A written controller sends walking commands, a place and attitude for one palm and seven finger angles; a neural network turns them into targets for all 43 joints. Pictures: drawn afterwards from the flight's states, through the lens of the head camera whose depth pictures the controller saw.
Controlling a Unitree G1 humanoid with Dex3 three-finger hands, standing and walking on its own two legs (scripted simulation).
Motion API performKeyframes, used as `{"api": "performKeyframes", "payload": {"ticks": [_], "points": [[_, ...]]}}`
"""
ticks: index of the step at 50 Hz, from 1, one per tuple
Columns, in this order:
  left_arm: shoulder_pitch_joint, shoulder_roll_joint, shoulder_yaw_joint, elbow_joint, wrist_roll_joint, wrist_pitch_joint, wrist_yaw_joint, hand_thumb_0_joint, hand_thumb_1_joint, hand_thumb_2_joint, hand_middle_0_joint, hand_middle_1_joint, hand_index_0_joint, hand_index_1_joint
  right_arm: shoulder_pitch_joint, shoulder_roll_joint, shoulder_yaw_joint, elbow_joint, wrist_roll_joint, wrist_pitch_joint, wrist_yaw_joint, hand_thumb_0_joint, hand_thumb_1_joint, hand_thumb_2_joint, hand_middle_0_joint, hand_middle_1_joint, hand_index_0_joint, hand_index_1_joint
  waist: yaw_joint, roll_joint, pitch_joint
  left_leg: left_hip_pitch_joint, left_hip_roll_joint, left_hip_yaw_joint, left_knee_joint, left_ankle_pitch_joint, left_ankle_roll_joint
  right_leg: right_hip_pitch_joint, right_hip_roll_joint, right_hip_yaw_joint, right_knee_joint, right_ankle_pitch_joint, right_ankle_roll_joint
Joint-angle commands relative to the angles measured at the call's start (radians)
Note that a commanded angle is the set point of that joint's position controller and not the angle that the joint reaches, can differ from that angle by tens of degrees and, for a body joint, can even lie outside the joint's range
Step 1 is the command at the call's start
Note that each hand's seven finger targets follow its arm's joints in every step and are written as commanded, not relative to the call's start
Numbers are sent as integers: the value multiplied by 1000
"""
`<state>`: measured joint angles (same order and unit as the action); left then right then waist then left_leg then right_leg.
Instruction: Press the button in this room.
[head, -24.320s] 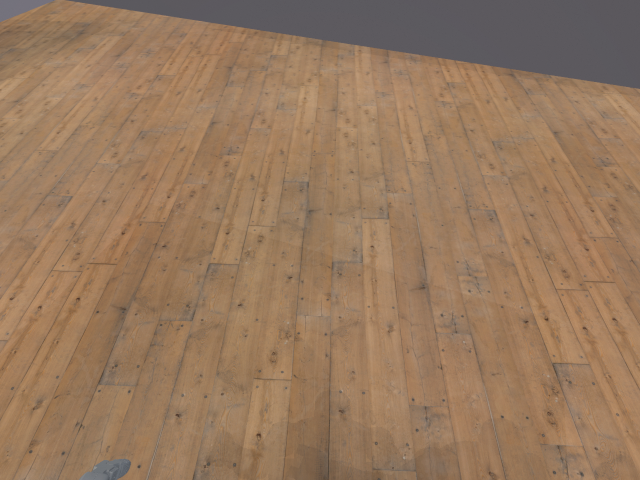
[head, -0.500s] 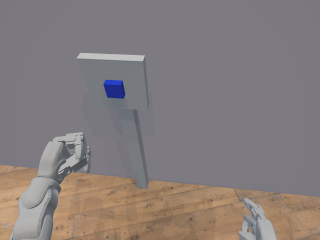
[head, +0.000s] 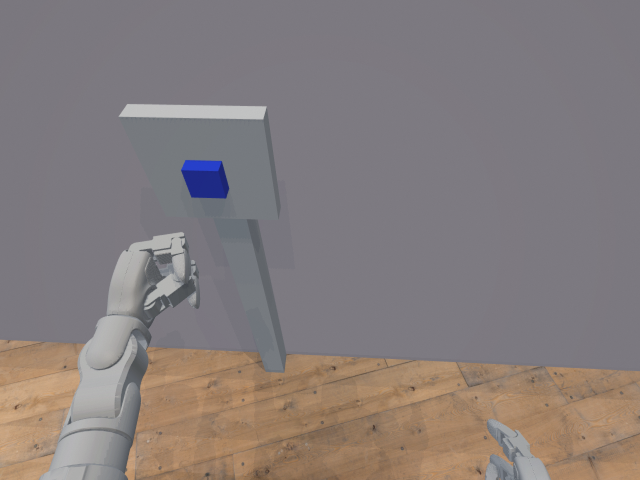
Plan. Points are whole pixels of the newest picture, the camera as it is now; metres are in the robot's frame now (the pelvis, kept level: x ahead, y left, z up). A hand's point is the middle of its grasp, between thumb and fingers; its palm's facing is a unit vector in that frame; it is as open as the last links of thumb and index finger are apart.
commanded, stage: aim a knuckle at the button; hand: left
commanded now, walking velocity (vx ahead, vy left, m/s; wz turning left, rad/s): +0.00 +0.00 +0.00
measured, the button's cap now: (206, 178) +0.49 +0.19 +0.10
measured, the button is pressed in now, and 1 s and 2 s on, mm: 0 0 4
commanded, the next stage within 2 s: press the button with the knuckle in 1.12 s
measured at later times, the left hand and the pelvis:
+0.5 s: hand (222, 241) +0.40 +0.15 +0.07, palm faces -0.03 -1.00 -0.03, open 3.1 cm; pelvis -0.01 +0.01 -0.01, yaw -1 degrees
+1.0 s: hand (214, 248) +0.39 +0.16 +0.08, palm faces -0.02 -1.00 -0.02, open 3.1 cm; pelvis -0.01 +0.01 -0.01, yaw -1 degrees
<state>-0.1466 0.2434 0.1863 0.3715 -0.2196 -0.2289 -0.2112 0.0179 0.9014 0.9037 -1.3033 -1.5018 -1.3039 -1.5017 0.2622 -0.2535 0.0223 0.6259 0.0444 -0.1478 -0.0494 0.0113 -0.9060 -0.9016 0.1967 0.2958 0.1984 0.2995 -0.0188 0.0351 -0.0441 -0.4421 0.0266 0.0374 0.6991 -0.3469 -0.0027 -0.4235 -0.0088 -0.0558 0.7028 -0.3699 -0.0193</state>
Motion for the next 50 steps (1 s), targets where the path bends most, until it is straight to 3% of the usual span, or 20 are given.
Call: {"api": "performKeyframes", "payload": {"ticks": [1,3,4,6,10,11,18,19,21,22,26,29,31,32,36,38,44,46,47,50], "points": [[-339,149,42,-152,-16,-80,4,0,900,900,-1300,-1500,-1300,-1500,-36,-122,-45,-128,1,-34,-6,0,-900,-900,200,300,200,300,-13,-29,-249,124,-26,-24,-60,242,24,57,16,32,-86,336,12],[-408,143,30,-132,-7,-85,11,0,900,900,-1300,-1500,-1300,-1500,-25,-124,-48,-121,-1,-25,-5,0,-900,-900,200,300,200,300,-20,-34,-262,128,-25,-28,-56,240,23,42,17,29,-78,329,11],[-410,150,33,-113,-5,-88,15,0,900,900,-1300,-1500,-1300,-1500,-19,-128,-47,-121,-4,-20,-4,0,-900,-900,200,300,200,300,-18,-72,-263,114,-24,-32,-52,242,26,49,19,29,-76,328,12],[-437,170,54,-87,1,-93,21,0,900,900,-1300,-1500,-1300,-1500,-14,-127,-49,-118,-4,-10,-1,0,-900,-900,200,300,200,300,-11,-25,-283,118,-26,-29,-48,257,23,54,15,33,-67,348,8],[-522,146,29,-39,13,-108,41,0,900,900,-1300,-1500,-1300,-1500,-3,-124,-49,-116,-5,11,6,0,-900,-900,200,300,200,300,-26,-32,-291,111,-24,-30,-38,256,23,31,19,31,-57,344,9],[-510,170,55,-10,15,-111,46,0,900,900,-1300,-1500,-1300,-1500,6,-127,-52,-113,-6,17,6,0,-900,-900,200,300,200,300,-18,-38,-302,104,-24,-30,-36,253,22,36,20,31,-54,339,7],[-685,157,27,125,41,-138,72,0,900,900,-1300,-1500,-1300,-1500,36,-130,-50,-93,-9,48,13,0,-900,-900,200,300,200,300,-46,-21,-291,69,-24,-34,-22,205,20,-20,24,30,-43,289,5],[-725,150,20,140,42,-145,74,0,900,900,-1300,-1500,-1300,-1500,45,-132,-51,-89,-12,51,14,0,-900,-900,200,300,200,300,-55,-56,-297,62,-23,-36,-16,206,24,-22,26,30,-39,290,6],[-742,202,71,172,46,-157,79,0,900,900,-1300,-1500,-1300,-1500,55,-137,-55,-85,-14,58,15,0,-900,-900,200,300,200,300,-42,-31,-338,61,-25,-33,-9,209,23,-9,25,37,-31,296,4],[-716,217,88,179,49,-163,80,0,900,900,-1300,-1500,-1300,-1500,58,-136,-55,-91,-16,62,17,0,-900,-900,200,300,200,300,-26,-13,-358,56,-27,-31,-11,217,21,10,24,39,-27,304,2],[-671,181,69,161,45,-176,72,0,900,900,-1300,-1500,-1300,-1500,69,-133,-61,-106,-15,71,27,0,-900,-900,200,300,200,300,-22,-10,-392,78,-20,-28,-5,274,20,15,30,31,-13,354,0],[-634,163,57,165,39,-169,70,0,900,900,-1300,-1500,-1300,-1500,75,-137,-64,-114,-14,78,30,0,-900,-900,200,300,200,300,-29,-69,-360,57,-17,-26,-7,270,24,12,37,25,-16,354,2],[-637,162,57,134,41,-171,74,0,900,900,-1300,-1500,-1300,-1500,72,-134,-66,-117,-11,82,31,0,-900,-900,200,300,200,300,-26,-25,-355,66,-18,-22,-12,260,23,0,35,27,-20,343,2],[-630,155,54,128,38,-167,76,0,900,900,-1300,-1500,-1300,-1500,72,-134,-64,-119,-12,83,32,0,-900,-900,200,300,200,300,-25,-36,-350,58,-19,-20,-15,248,24,4,36,27,-23,336,3],[-641,223,103,108,38,-172,84,0,900,900,-1300,-1500,-1300,-1500,63,-136,-61,-118,-12,88,21,0,-900,-900,200,300,200,300,-29,-64,-322,26,-21,-13,-23,198,30,23,33,42,-41,308,8],[-691,181,55,75,41,-185,77,0,900,900,-1300,-1500,-1300,-1500,49,-126,-57,-118,-8,84,18,0,-900,-900,200,300,200,300,-41,7,-315,54,-21,-16,-27,171,28,-9,35,40,-44,267,4],[-687,173,47,129,30,-177,60,0,900,900,-1300,-1500,-1300,-1500,53,-133,-57,-105,-7,76,12,0,-900,-900,200,300,200,300,-46,-25,-327,70,-19,-28,-19,176,29,-17,35,35,-44,265,3],[-683,140,24,142,25,-167,54,0,900,900,-1300,-1500,-1300,-1500,47,-132,-56,-110,-4,74,14,0,-900,-900,200,300,200,300,-48,-37,-320,67,-20,-29,-23,166,27,-26,33,28,-45,257,4],[-676,159,38,158,28,-162,54,0,900,900,-1300,-1500,-1300,-1500,46,-134,-56,-108,-4,75,13,0,-900,-900,200,300,200,300,-40,-33,-308,56,-21,-30,-21,163,26,-27,32,32,-45,255,2],[-672,118,6,138,32,-163,59,0,900,900,-1300,-1500,-1300,-1500,42,-131,-56,-119,-4,73,19,0,-900,-900,200,300,200,300,-39,-26,-325,80,-20,-36,-17,191,24,-38,32,23,-34,268,-1]]}}
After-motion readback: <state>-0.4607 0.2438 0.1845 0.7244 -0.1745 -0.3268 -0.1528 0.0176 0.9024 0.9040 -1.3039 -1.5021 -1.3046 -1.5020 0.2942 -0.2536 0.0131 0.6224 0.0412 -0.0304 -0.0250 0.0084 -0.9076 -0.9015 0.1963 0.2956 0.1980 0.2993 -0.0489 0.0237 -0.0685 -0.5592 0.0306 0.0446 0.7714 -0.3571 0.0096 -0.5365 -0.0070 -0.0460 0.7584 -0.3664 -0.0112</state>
